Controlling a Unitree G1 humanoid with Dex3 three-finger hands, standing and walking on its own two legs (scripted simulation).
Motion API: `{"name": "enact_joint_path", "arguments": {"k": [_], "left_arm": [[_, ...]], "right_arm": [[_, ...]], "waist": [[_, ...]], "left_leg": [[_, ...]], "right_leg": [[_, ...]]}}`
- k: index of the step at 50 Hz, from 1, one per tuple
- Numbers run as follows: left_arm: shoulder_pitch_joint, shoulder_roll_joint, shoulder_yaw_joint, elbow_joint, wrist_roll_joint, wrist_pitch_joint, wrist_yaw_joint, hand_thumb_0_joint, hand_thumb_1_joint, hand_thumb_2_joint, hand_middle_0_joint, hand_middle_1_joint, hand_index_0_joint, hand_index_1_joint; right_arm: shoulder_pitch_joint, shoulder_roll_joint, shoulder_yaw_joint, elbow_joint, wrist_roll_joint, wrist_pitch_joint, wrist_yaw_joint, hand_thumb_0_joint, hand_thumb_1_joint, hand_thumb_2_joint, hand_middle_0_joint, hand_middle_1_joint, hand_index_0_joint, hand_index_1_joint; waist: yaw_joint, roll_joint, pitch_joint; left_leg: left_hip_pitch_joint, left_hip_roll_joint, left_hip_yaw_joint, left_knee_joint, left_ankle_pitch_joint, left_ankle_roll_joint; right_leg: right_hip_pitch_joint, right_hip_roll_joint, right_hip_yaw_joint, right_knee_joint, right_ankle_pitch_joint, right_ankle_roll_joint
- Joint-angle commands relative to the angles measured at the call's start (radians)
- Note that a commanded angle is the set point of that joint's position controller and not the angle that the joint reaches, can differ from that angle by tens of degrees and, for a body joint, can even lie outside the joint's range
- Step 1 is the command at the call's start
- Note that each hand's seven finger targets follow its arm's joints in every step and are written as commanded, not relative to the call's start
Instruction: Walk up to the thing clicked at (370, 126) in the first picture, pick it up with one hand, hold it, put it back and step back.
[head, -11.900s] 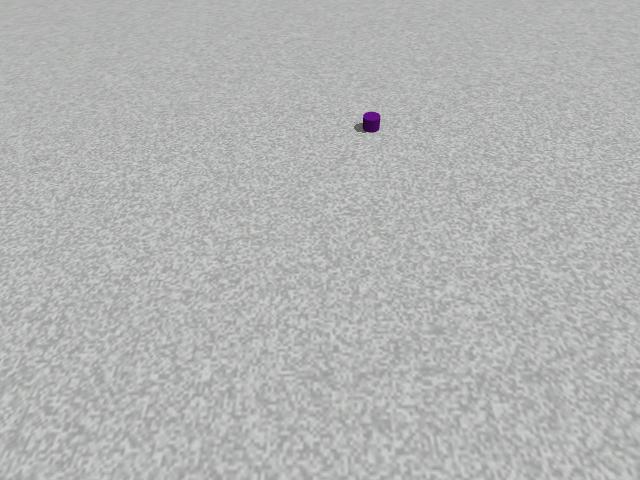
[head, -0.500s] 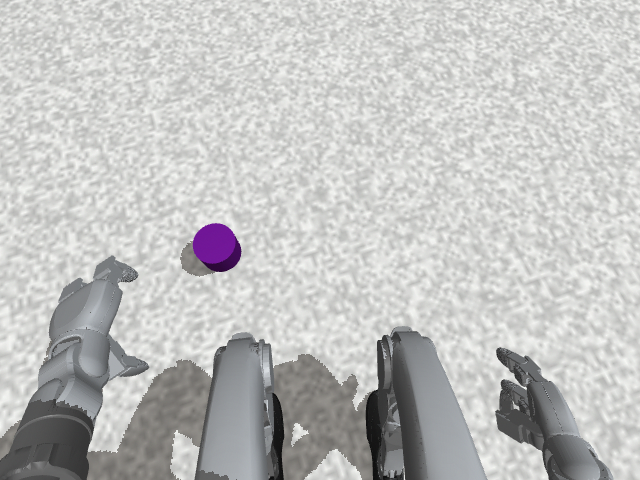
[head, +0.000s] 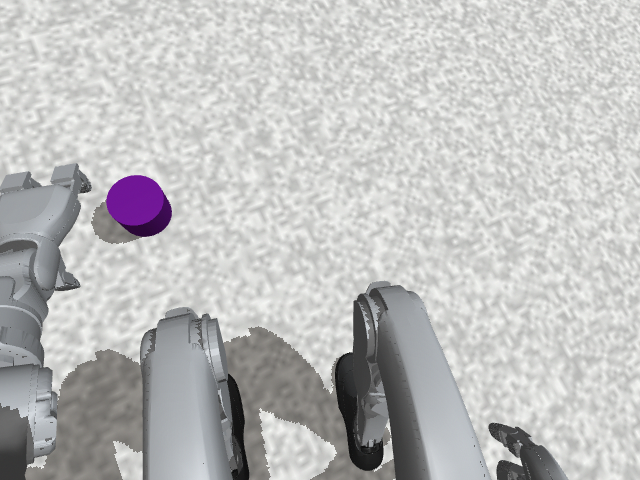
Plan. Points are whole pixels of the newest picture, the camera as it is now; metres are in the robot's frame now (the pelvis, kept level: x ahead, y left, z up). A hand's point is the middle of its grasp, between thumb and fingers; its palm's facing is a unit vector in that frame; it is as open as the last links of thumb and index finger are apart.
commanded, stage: rise first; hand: left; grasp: from above
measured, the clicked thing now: (141, 206) +0.55 +0.27 -0.36
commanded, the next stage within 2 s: none
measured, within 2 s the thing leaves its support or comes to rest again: neither
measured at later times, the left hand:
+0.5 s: hand (87, 216) +0.48 +0.30 -0.20, palm faces -0.44 -0.05 -0.90, open 14.0 cm
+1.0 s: hand (99, 213) +0.49 +0.29 -0.23, palm faces -0.45 -0.05 -0.89, open 14.1 cm
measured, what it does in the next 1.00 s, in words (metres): lowers itself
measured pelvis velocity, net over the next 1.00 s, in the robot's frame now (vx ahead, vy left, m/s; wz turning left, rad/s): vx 0.01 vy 0.00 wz -0.06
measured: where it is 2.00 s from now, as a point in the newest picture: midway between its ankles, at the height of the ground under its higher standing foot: (296, 441)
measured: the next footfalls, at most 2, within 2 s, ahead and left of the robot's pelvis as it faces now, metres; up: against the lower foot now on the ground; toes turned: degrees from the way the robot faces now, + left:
none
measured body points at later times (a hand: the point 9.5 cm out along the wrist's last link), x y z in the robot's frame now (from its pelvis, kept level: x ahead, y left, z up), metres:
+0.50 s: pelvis +0.00 +0.00 -0.05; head +0.25 +0.06 +0.32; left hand +0.50 +0.30 -0.15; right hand +0.05 -0.28 -0.16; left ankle +0.09 +0.12 -0.36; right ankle +0.10 -0.13 -0.36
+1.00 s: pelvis +0.01 +0.00 -0.06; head +0.27 +0.06 +0.30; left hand +0.51 +0.29 -0.18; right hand +0.04 -0.28 -0.16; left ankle +0.09 +0.12 -0.36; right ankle +0.10 -0.13 -0.36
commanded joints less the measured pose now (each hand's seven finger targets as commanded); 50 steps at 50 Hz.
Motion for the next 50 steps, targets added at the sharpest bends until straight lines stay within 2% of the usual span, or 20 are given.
{"name": "enact_joint_path", "arguments": {"k": [1,2,5,7,9,10,11,12,17,20,22,28,30,31,32,37,38,45,49,50], "left_arm": [[-0.384,0.293,0.037,-0.140,0.040,-0.027,0.054,0.000,-0.563,1.027,-0.062,-1.018,-0.063,-1.017],[-0.395,0.310,0.040,-0.129,0.050,-0.032,0.060,0.000,-0.573,1.037,-0.060,-1.018,-0.059,-1.020],[-0.410,0.294,0.019,-0.067,0.076,-0.043,0.074,0.000,-0.564,1.027,-0.060,-1.019,-0.062,-1.017],[-0.436,0.317,0.026,-0.052,0.095,-0.050,0.080,0.000,-0.553,1.012,-0.056,-1.032,-0.064,-1.024],[-0.417,0.323,0.030,-0.008,0.105,-0.048,0.087,0.000,-0.557,1.016,-0.058,-1.032,-0.065,-1.025],[-0.454,0.329,0.031,-0.025,0.107,-0.051,0.092,0.000,-0.546,1.007,-0.057,-1.041,-0.068,-1.030],[-0.431,0.313,0.027,0.019,0.108,-0.046,0.095,0.000,-0.550,1.011,-0.059,-1.039,-0.067,-1.030],[-0.485,0.332,0.031,-0.018,0.103,-0.050,0.100,0.000,-0.533,0.992,-0.058,-1.056,-0.075,-1.039],[-0.518,0.387,0.063,0.023,0.100,-0.036,0.119,0.000,-0.532,0.983,-0.057,-1.063,-0.076,-1.044],[-0.531,0.388,0.058,0.045,0.103,-0.028,0.125,0.000,-0.539,0.989,-0.056,-1.061,-0.072,-1.044],[-0.489,0.379,0.053,0.083,0.101,-0.021,0.120,0.000,-0.532,0.976,-0.056,-1.066,-0.076,-1.045],[-0.514,0.416,0.059,0.047,0.090,-0.017,0.107,0.000,-0.533,0.979,-0.054,-1.072,-0.075,-1.050],[-0.483,0.396,0.050,0.068,0.085,-0.014,0.104,0.000,-0.525,0.968,-0.054,-1.084,-0.079,-1.058],[-0.495,0.408,0.056,0.043,0.080,-0.015,0.104,0.000,-0.530,0.980,-0.054,-1.073,-0.075,-1.051],[-0.497,0.409,0.055,0.049,0.086,-0.015,0.102,0.000,-0.534,0.983,-0.054,-1.066,-0.073,-1.046],[-0.486,0.405,0.055,0.041,0.087,-0.015,0.104,0.000,-0.546,0.989,-0.054,-1.066,-0.069,-1.049],[-0.499,0.408,0.056,0.026,0.080,-0.016,0.108,0.000,-0.532,0.976,-0.053,-1.070,-0.073,-1.048],[-0.502,0.410,0.056,0.036,0.090,-0.014,0.112,0.000,-0.541,0.984,-0.053,-1.056,-0.069,-1.039],[-0.503,0.423,0.059,0.064,0.084,-0.013,0.115,0.000,-0.541,0.982,-0.053,-1.064,-0.070,-1.045],[-0.515,0.424,0.058,0.062,0.081,-0.015,0.117,0.000,-0.611,1.062,-0.064,-1.002,-0.039,-1.028]], "right_arm": [[0.164,-0.229,-0.068,-0.031,-0.011,-0.006,0.001,0.000,-0.910,-0.905,0.199,0.300,0.200,0.300],[0.158,-0.232,-0.067,-0.027,-0.015,-0.004,0.002,0.000,-0.909,-0.905,0.199,0.300,0.200,0.300],[0.160,-0.232,-0.059,-0.021,-0.026,0.002,0.007,0.000,-0.912,-0.906,0.199,0.300,0.200,0.300],[0.164,-0.235,-0.052,-0.022,-0.033,0.006,0.012,0.000,-0.910,-0.905,0.199,0.300,0.200,0.300],[0.171,-0.238,-0.045,-0.019,-0.040,0.009,0.016,0.000,-0.911,-0.905,0.199,0.300,0.200,0.300],[0.168,-0.239,-0.044,-0.021,-0.043,0.010,0.017,0.000,-0.911,-0.905,0.199,0.300,0.200,0.300],[0.177,-0.242,-0.040,-0.019,-0.048,0.010,0.020,0.000,-0.911,-0.905,0.199,0.300,0.200,0.300],[0.175,-0.240,-0.038,-0.021,-0.050,0.010,0.022,0.000,-0.912,-0.905,0.199,0.300,0.200,0.300],[0.195,-0.245,-0.020,-0.018,-0.063,0.007,0.031,0.000,-0.914,-0.906,0.199,0.300,0.200,0.300],[0.192,-0.243,-0.011,-0.021,-0.066,0.008,0.033,0.000,-0.914,-0.906,0.199,0.300,0.200,0.300],[0.198,-0.245,-0.004,-0.018,-0.070,0.007,0.036,0.000,-0.915,-0.906,0.199,0.300,0.200,0.300],[0.197,-0.253,0.007,-0.026,-0.072,0.011,0.041,0.000,-0.912,-0.905,0.199,0.300,0.200,0.300],[0.201,-0.253,0.011,-0.029,-0.074,0.012,0.045,0.000,-0.912,-0.905,0.199,0.300,0.200,0.300],[0.201,-0.259,0.009,-0.028,-0.071,0.013,0.043,0.000,-0.909,-0.904,0.199,0.300,0.200,0.300],[0.201,-0.259,0.011,-0.028,-0.073,0.014,0.043,0.000,-0.908,-0.904,0.199,0.300,0.200,0.300],[0.209,-0.263,0.018,-0.030,-0.074,0.017,0.049,0.000,-0.911,-0.905,0.199,0.300,0.200,0.300],[0.204,-0.265,0.015,-0.027,-0.070,0.017,0.048,0.000,-0.909,-0.904,0.199,0.300,0.200,0.300],[0.216,-0.273,0.022,-0.029,-0.075,0.017,0.055,0.000,-0.908,-0.904,0.199,0.300,0.200,0.300],[0.209,-0.273,0.029,-0.034,-0.076,0.015,0.059,0.000,-0.910,-0.904,0.199,0.300,0.200,0.300],[0.210,-0.273,0.034,-0.035,-0.078,0.013,0.058,0.000,-0.914,-0.906,0.199,0.300,0.199,0.300]], "waist": [[-0.004,0.249,-0.658],[-0.002,0.267,-0.655],[-0.023,0.251,-0.620],[-0.031,0.265,-0.612],[-0.026,0.255,-0.614],[-0.031,0.267,-0.631],[-0.042,0.245,-0.621],[-0.044,0.259,-0.651],[-0.054,0.248,-0.664],[-0.065,0.253,-0.647],[-0.067,0.237,-0.627],[-0.071,0.272,-0.637],[-0.079,0.264,-0.611],[-0.069,0.261,-0.619],[-0.077,0.274,-0.620],[-0.086,0.310,-0.616],[-0.077,0.301,-0.619],[-0.096,0.332,-0.618],[-0.098,0.305,-0.584],[-0.102,0.304,-0.575]], "left_leg": [[0.559,-0.035,0.007,-0.235,0.108,-0.012],[0.557,-0.035,0.006,-0.229,0.103,-0.014],[0.518,-0.036,0.006,-0.200,0.078,-0.012],[0.496,-0.039,0.007,-0.189,0.076,-0.009],[0.502,-0.040,0.010,-0.174,0.095,-0.008],[0.503,-0.037,0.012,-0.164,0.102,-0.008],[0.505,-0.038,0.010,-0.157,0.111,-0.007],[0.499,-0.037,0.018,-0.138,0.123,-0.005],[0.443,-0.033,0.027,-0.101,0.153,0.003],[0.419,-0.030,0.032,-0.081,0.146,0.005],[0.405,-0.029,0.029,-0.071,0.153,0.006],[0.388,-0.023,0.024,-0.057,0.146,0.005],[0.377,-0.024,0.022,-0.058,0.141,0.005],[0.386,-0.022,0.018,-0.059,0.139,0.005],[0.387,-0.022,0.016,-0.058,0.133,0.003],[0.421,-0.018,0.004,-0.046,0.183,-0.003],[0.413,-0.019,0.007,-0.046,0.172,-0.001],[0.433,-0.018,-0.001,-0.031,0.201,-0.006],[0.376,-0.020,0.003,-0.028,0.149,-0.001],[0.359,-0.022,0.008,-0.025,0.142,0.001]], "right_leg": [[0.185,0.043,-0.051,-0.187,0.137,-0.055],[0.168,0.044,-0.053,-0.174,0.130,-0.056],[0.140,0.045,-0.057,-0.162,0.115,-0.055],[0.135,0.042,-0.058,-0.150,0.117,-0.052],[0.138,0.042,-0.060,-0.145,0.130,-0.051],[0.135,0.043,-0.060,-0.141,0.140,-0.051],[0.138,0.043,-0.062,-0.142,0.148,-0.049],[0.152,0.048,-0.061,-0.137,0.163,-0.049],[0.194,0.053,-0.065,-0.119,0.200,-0.042],[0.194,0.059,-0.066,-0.119,0.199,-0.041],[0.199,0.059,-0.069,-0.107,0.207,-0.039],[0.206,0.066,-0.076,-0.091,0.208,-0.041],[0.203,0.066,-0.080,-0.092,0.205,-0.040],[0.191,0.068,-0.081,-0.091,0.202,-0.041],[0.186,0.068,-0.083,-0.084,0.196,-0.042],[0.169,0.068,-0.092,-0.058,0.242,-0.045],[0.158,0.070,-0.089,-0.062,0.233,-0.045],[0.147,0.068,-0.095,-0.041,0.254,-0.044],[0.148,0.069,-0.097,-0.047,0.218,-0.042],[0.153,0.070,-0.095,-0.052,0.215,-0.041]]}}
